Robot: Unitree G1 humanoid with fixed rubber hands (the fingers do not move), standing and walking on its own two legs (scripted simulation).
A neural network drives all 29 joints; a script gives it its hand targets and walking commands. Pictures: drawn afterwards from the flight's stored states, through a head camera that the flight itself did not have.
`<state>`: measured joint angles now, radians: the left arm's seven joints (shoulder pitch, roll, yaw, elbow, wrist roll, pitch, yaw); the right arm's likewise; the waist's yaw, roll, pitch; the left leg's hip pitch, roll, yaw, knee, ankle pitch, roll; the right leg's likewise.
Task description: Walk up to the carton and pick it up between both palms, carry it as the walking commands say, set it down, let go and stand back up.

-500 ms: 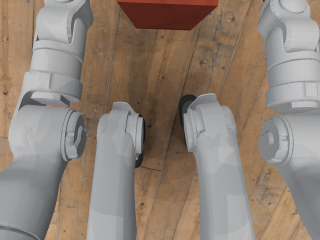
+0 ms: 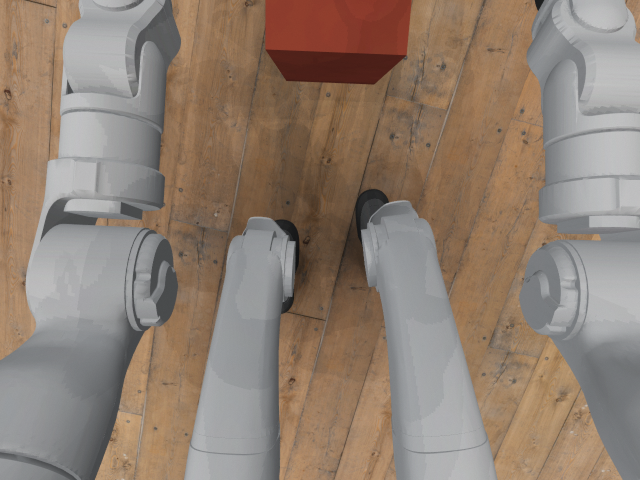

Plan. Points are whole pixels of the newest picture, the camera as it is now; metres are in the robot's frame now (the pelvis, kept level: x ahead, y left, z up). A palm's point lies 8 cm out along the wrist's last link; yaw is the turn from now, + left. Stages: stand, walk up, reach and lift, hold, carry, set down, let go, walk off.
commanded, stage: set down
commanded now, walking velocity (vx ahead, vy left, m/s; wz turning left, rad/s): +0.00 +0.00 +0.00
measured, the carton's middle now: (335, 7) +0.59 -0.04 -0.42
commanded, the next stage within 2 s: let go in 0.46 s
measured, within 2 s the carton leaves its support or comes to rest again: neither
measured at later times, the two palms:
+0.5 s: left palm out of the picture +0.55 +0.12 -0.03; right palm out of the picture +0.52 -0.22 -0.04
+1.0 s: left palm out of the picture +0.39 +0.18 +0.05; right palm out of the picture +0.36 -0.24 +0.05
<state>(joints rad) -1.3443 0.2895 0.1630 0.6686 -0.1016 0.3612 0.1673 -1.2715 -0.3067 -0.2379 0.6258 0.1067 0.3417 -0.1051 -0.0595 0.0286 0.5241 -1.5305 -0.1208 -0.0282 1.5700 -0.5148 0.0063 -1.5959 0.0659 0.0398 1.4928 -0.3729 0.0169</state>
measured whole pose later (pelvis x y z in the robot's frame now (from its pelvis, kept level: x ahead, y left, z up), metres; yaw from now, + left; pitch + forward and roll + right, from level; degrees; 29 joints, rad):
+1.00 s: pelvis +0.07 +0.00 +0.16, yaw -3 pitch +16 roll +1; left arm -0.35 0.16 0.13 0.48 0.04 0.17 0.04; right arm -0.32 -0.21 -0.11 0.45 -0.01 0.17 0.00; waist -0.02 0.00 0.26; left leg -0.76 -0.07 -0.03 0.83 -0.35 0.02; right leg -0.84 0.08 0.10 0.79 -0.22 0.00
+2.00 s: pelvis +0.16 +0.00 +0.20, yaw -3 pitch +0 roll -1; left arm 0.32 0.21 0.03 0.72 0.05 -0.03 -0.01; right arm 0.31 -0.22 -0.02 0.65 -0.05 -0.01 0.00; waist 0.00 0.01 -0.13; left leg -0.15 -0.05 -0.06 0.53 -0.38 0.04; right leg -0.25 0.08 0.10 0.54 -0.29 -0.02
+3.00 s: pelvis +0.15 +0.04 +0.20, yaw -7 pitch -1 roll +0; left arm 0.39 0.10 -0.02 1.22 0.03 0.02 0.04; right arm 0.47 -0.09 0.02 1.11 -0.03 -0.02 -0.05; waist 0.00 0.00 -0.12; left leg -0.11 -0.09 0.03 0.48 -0.36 0.10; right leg -0.25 0.05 0.19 0.53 -0.27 0.03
